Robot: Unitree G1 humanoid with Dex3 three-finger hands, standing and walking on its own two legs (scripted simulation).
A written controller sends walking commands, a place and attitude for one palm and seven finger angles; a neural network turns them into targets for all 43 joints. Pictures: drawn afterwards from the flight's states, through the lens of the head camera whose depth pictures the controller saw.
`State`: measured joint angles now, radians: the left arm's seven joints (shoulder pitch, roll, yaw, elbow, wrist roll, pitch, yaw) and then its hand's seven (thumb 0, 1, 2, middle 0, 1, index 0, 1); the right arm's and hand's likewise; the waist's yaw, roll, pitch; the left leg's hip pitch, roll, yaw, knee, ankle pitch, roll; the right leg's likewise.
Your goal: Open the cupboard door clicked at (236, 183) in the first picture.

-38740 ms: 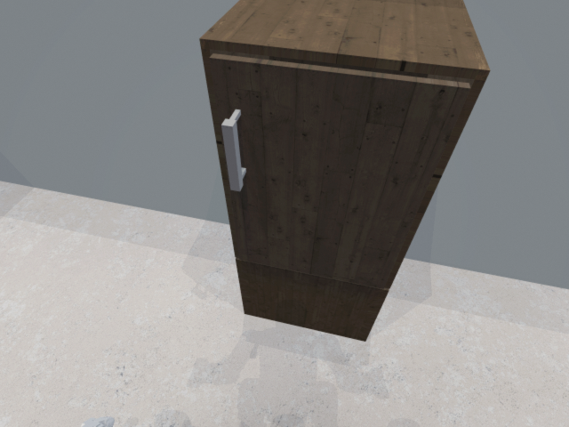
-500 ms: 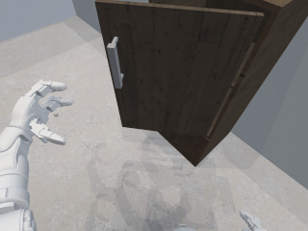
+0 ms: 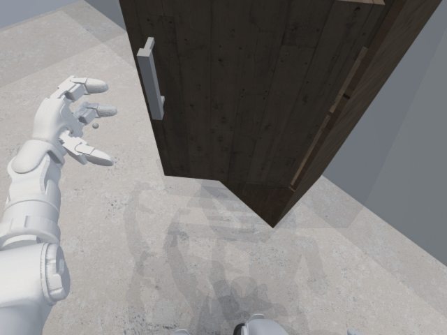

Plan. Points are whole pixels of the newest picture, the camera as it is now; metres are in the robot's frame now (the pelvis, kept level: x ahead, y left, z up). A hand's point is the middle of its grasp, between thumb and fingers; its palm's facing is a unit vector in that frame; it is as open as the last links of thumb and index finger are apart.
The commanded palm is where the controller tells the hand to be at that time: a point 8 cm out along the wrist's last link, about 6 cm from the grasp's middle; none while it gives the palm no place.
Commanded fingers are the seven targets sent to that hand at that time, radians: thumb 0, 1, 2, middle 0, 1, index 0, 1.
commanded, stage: move the hooked fingers beside the handle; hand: left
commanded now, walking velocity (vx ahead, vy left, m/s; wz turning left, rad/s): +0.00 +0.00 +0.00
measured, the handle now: (154, 81) +0.58 +0.13 +0.09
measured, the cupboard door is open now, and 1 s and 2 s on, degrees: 40 40 40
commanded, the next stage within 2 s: slide the fingers in behind the handle in 1.30 s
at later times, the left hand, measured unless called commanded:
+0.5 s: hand (115, 96) +0.52 +0.19 +0.10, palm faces -0.13 -0.99 +0.02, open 14.0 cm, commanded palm +0.51 +0.25 +0.10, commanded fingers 0.00 -0.50 0.30 -0.30 -1.20 -0.30 -1.20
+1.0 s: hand (116, 98) +0.52 +0.19 +0.10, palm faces -0.12 -0.99 +0.01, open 14.0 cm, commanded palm +0.50 +0.24 +0.09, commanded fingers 0.00 -0.50 0.30 -0.30 -1.20 -0.30 -1.20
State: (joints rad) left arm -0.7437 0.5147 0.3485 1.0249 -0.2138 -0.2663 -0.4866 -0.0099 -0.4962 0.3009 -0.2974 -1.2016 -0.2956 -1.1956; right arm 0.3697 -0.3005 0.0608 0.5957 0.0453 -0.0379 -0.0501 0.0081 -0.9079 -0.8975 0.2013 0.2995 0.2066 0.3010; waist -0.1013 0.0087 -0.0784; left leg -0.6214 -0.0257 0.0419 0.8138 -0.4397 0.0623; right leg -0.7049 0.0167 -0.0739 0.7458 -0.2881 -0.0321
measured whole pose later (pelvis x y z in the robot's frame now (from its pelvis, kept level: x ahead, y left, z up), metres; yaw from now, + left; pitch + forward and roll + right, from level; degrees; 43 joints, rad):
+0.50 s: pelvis +0.01 +0.00 -0.01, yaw -1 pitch +19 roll -3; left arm -0.97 0.60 0.39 1.23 -0.14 -0.29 -0.43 -0.01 -0.50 0.30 -0.30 -1.20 -0.30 -1.20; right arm 0.44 -0.30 0.06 0.61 0.02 0.05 -0.03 0.01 -0.91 -0.90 0.20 0.30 0.21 0.30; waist -0.18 0.03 -0.09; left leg -0.73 0.00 0.04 0.87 -0.47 0.06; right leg -0.80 0.04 -0.07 0.77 -0.30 -0.03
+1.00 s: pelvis +0.01 +0.00 -0.01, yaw -1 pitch +19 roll -3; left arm -0.95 0.57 0.36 1.18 -0.14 -0.30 -0.41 -0.01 -0.50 0.30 -0.30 -1.20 -0.29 -1.20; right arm 0.42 -0.29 0.05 0.60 0.02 0.07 -0.02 0.00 -0.91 -0.90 0.20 0.30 0.21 0.30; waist -0.16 0.03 -0.10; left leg -0.74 0.00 0.03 0.88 -0.48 0.06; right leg -0.81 0.04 -0.08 0.77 -0.31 -0.03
